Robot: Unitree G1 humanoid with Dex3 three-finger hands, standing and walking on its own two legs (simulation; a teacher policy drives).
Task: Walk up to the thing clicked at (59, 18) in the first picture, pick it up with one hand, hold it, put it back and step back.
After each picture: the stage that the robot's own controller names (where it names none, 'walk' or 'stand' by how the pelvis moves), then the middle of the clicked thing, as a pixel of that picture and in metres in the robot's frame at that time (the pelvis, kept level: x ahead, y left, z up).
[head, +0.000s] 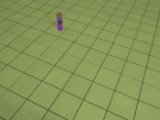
stand; (59, 21) +1.83 +0.23 -0.65
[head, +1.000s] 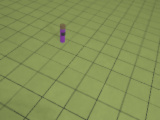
walk; (62, 33) +1.69 +0.16 -0.64
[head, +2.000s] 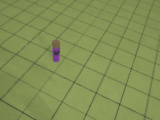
walk; (56, 51) +1.12 +0.18 -0.64
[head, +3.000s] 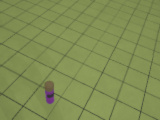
walk; (49, 93) +0.69 +0.17 -0.64
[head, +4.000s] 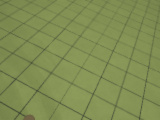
walk; out of the picture +0.41 +0.22 -0.64
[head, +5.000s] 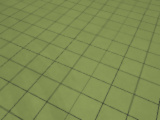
stand; out of the picture +0.39 +0.29 -0.65
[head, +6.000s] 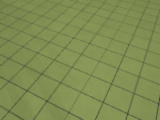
stand; out of the picture +0.38 +0.28 -0.66
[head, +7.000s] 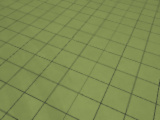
stand; out of the picture +0.38 +0.30 -0.66
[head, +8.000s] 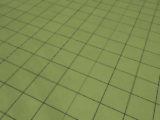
stand; out of the picture +0.36 +0.30 -0.66
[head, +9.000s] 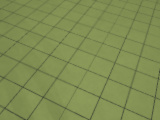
go down; out of the picture +0.37 +0.29 -0.65
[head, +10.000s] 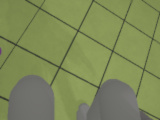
go down; out of the picture +0.44 +0.33 -0.24
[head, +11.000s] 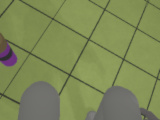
approach; (2, 51) +0.44 +0.33 -0.26
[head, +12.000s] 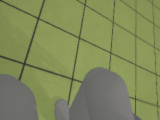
close in; out of the picture +0.42 +0.37 -0.16
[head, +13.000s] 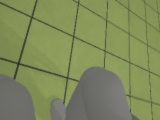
close; out of the picture +0.41 +0.37 -0.16
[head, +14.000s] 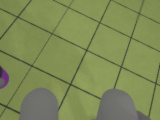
lift; out of the picture +0.34 +0.29 -0.02
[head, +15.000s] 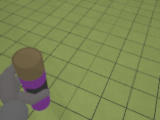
hold; (35, 84) +0.33 +0.15 +0.08
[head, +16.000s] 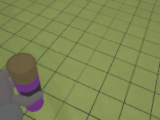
hold; (29, 87) +0.33 +0.17 +0.04
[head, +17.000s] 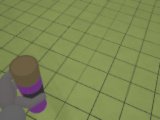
hold; (32, 89) +0.33 +0.16 +0.04
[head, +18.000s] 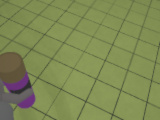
crouch; (19, 84) +0.35 +0.20 +0.00
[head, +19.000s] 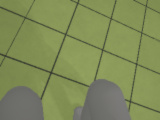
lower; out of the picture +0.46 +0.32 -0.06
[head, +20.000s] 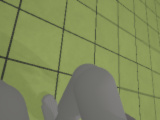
lower; out of the picture +0.41 +0.37 -0.17
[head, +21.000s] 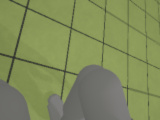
lower; out of the picture +0.41 +0.37 -0.16
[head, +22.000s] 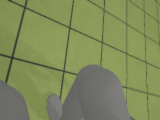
lower; out of the picture +0.41 +0.36 -0.16
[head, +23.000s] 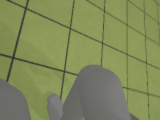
lower; out of the picture +0.41 +0.37 -0.16
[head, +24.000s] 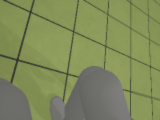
open; out of the picture +0.42 +0.37 -0.16
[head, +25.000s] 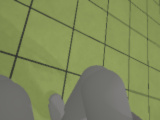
rise; out of the picture +0.40 +0.37 -0.16
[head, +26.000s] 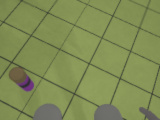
walk; (23, 80) +0.43 +0.29 -0.41
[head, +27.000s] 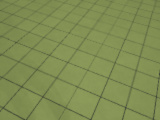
stand; out of the picture +0.39 +0.26 -0.60
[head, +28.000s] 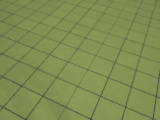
stand; out of the picture +0.39 +0.27 -0.60
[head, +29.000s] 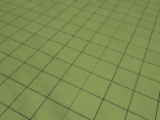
stand; out of the picture +0.40 +0.26 -0.63
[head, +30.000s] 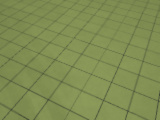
stand; out of the picture +0.40 +0.27 -0.66
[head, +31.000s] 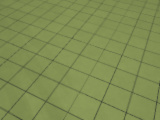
stand; out of the picture +0.38 +0.28 -0.66
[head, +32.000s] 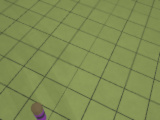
walk; (39, 113) +0.43 +0.24 -0.64
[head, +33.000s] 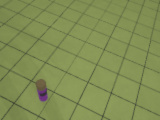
walk; (42, 91) +0.61 +0.23 -0.64
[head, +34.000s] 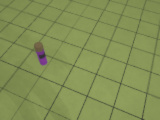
walk; (41, 54) +0.92 +0.36 -0.62
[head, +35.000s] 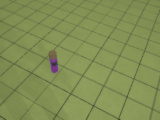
stand; (53, 62) +1.00 +0.26 -0.64
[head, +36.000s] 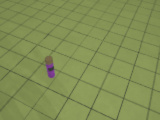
stand; (50, 67) +1.00 +0.26 -0.66
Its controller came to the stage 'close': yes
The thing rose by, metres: 0.68
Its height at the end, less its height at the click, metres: +0.00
